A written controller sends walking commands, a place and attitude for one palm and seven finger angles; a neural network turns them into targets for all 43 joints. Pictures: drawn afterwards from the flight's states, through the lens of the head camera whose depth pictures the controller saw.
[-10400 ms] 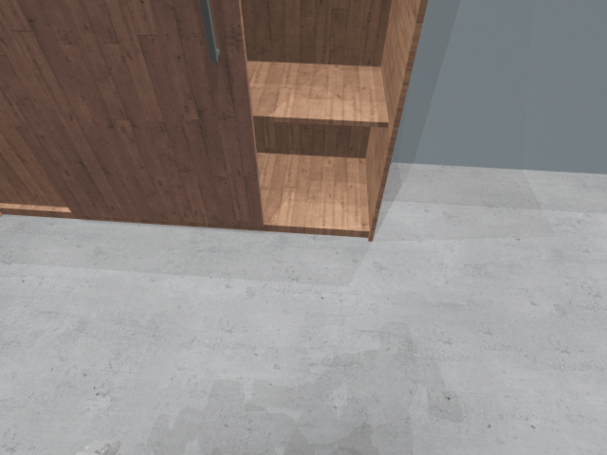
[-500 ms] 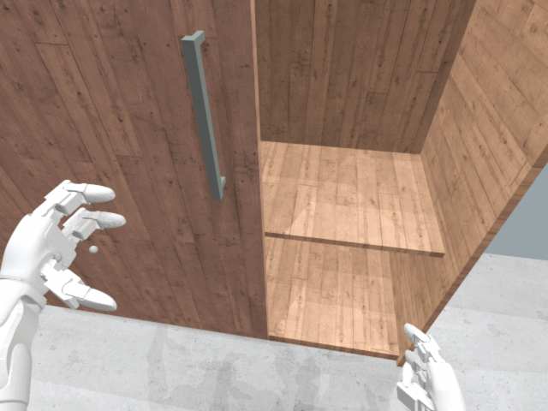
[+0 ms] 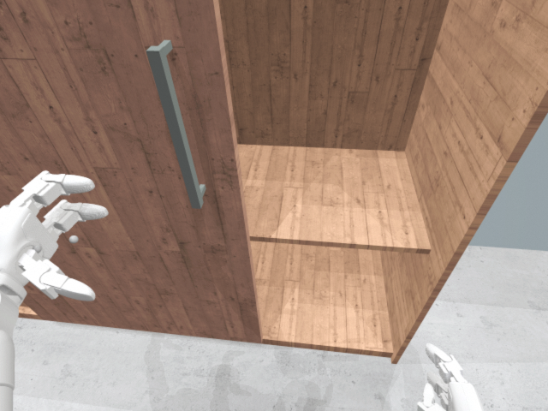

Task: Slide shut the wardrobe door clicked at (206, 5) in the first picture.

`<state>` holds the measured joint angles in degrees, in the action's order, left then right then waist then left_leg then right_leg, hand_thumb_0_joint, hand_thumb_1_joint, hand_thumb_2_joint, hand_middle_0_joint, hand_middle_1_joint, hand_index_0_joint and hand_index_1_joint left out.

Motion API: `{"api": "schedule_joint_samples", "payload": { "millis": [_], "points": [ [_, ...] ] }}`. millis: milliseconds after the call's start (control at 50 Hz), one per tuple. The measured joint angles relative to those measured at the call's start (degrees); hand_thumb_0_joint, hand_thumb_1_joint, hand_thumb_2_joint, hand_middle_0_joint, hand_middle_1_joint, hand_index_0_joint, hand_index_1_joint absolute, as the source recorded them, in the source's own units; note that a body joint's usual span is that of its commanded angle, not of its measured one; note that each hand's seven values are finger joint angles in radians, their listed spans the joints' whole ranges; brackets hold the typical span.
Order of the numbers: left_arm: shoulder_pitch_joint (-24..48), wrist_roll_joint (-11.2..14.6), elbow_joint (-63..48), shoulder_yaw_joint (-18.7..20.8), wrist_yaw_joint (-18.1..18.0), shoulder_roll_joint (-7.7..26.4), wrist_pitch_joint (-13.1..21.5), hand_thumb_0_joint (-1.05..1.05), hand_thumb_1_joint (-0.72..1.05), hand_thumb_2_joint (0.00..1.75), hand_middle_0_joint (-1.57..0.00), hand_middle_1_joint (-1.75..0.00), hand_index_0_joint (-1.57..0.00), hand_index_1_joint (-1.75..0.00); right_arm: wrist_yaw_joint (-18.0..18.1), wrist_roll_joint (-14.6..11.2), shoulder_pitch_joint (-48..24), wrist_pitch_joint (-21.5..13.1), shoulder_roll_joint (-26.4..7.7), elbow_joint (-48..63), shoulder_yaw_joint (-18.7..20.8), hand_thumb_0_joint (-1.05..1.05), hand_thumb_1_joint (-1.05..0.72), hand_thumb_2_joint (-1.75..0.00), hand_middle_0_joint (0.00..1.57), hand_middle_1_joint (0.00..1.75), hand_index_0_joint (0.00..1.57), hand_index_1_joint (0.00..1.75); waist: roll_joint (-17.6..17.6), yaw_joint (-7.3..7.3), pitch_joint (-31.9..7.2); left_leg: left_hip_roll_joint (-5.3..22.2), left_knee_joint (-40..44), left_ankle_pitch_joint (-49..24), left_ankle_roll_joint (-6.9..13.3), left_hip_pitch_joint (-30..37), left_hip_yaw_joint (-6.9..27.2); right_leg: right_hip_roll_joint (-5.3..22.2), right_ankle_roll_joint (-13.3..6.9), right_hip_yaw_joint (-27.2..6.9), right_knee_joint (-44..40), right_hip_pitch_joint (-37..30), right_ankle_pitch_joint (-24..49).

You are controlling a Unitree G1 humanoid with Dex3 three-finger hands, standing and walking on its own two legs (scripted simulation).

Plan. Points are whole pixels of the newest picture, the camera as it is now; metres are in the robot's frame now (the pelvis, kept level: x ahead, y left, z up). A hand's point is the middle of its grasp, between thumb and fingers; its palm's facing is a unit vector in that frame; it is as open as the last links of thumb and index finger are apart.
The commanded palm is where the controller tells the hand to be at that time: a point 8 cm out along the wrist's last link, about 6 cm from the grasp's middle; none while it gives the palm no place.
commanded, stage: raise the hand with hooked fingers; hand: left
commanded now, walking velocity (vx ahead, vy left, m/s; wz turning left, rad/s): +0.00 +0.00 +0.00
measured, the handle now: (183, 135) +0.50 +0.20 +0.17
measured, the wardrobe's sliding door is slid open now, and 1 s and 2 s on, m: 0.46 0.46 0.46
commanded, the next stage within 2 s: move the hooked fingers beside the handle in 0.16 s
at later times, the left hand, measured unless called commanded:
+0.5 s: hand (78, 229) +0.28 +0.28 +0.17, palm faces +0.03 -1.00 -0.09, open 14.0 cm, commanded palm +0.26 +0.32 +0.17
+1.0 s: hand (110, 201) +0.34 +0.26 +0.16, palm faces +0.01 -1.00 -0.07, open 14.0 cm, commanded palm +0.32 +0.31 +0.16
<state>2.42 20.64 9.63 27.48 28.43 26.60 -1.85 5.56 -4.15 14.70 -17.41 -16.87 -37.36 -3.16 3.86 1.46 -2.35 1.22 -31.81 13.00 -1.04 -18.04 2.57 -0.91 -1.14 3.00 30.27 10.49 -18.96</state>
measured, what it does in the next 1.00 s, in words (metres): stands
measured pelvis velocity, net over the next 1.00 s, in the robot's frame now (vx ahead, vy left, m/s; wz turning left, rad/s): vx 0.00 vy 0.01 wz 0.00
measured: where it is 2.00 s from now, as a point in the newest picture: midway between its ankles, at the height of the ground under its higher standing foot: outside the picture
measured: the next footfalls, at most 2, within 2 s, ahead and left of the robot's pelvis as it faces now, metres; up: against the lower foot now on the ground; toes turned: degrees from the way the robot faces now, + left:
none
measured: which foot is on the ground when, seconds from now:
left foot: down 0.00-1.00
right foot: down 0.00-1.00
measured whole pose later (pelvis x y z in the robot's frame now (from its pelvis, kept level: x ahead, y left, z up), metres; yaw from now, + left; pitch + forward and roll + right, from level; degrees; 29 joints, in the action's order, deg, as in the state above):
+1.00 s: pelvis +0.00 +0.01 +0.00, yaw +0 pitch +1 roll -1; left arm 18.8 16.0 25.3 22.7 24.6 26.4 -1.2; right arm 6.3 -4.1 15.5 -13.9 -16.5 -37.7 -3.5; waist 3.7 0.0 -1.8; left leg 0.5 -32.2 13.1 -0.4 -19.9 2.1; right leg -0.2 -0.4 2.6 30.7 12.4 -19.0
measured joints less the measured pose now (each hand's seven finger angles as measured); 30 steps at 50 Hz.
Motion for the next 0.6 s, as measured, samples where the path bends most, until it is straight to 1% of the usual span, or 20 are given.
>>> {"api": "schedule_joint_samples", "payload": {
  "millis": [80, 300, 400, 500, 600],
  "points": [
    [0.5, -0.2, 0.5, 0.1, -0.3, 0.1, 0.0, -0.01, -0.5, 0.3, -0.3, -1.2, -0.3, -1.2, 0.1, 0.0, -0.4, 0.0, 0.3, 0.0, -0.1, 0.01, -0.9, -0.9, 0.2, 0.3, 0.2, 0.3, 0.1, 0.2, 0.0, 0.1, 0.0, 0.1, -0.1, 0.2, 0.1, -0.1, -0.1, 0.1, 0.0, -0.3, -0.1],
    [1.1, -0.1, 1.5, -0.5, 0.5, 0.3, -0.5, -0.01, -0.5, 0.3, -0.3, -1.2, -0.3, -1.2, 0.3, -0.2, -1.5, 0.5, 0.7, 0.4, -0.6, 0.01, -0.9, -0.9, 0.2, 0.3, 0.2, 0.3, 0.4, 0.59, -0.2, 0.0, 0.0, 0.1, -0.2, 0.1, 0.3, -0.1, -0.2, 0.3, 0.1, -0.2, -0.3],
    [3.2, -0.4, 3.6, -0.8, 0.4, 0.4, -0.1, -0.01, -0.5, 0.3, -0.3, -1.2, -0.3, -1.2, 0.6, -0.1, -1.7, 0.8, 0.7, 0.1, -0.7, 0.01, -0.9, -0.9, 0.2, 0.3, 0.2, 0.3, 0.2, 0.72, 0.0, -0.1, -0.2, 0.1, -0.1, -0.1, 0.5, 0.0, -0.1, 0.5, 0.2, -0.1, -0.3],
    [6.0, -1.3, 5.8, -1.7, 0.0, 0.5, 0.2, -0.01, -0.5, 0.3, -0.3, -1.2, -0.3, -1.2, 0.7, -0.2, -1.4, 1.0, 0.6, 0.1, -0.7, 0.01, -0.9, -0.9, 0.2, 0.3, 0.2, 0.3, 0.1, 0.55, 0.3, -0.3, -0.3, 0.0, -0.1, -0.3, 0.6, 0.2, 0.0, 0.6, 0.1, 0.0, -0.2],
    [8.1, -1.8, 7.2, -2.9, -0.4, 0.1, 0.4, -0.01, -0.5, 0.3, -0.3, -1.2, -0.3, -1.2, 0.7, -0.1, -1.0, 1.3, 0.6, 0.0, -0.7, 0.01, -0.9, -0.9, 0.2, 0.3, 0.2, 0.3, 0.0, 0.04, 0.2, -0.4, -0.2, -0.1, 0.1, -0.6, 0.4, 0.4, 0.2, 0.4, 0.2, 0.4, -0.1]
  ]
}}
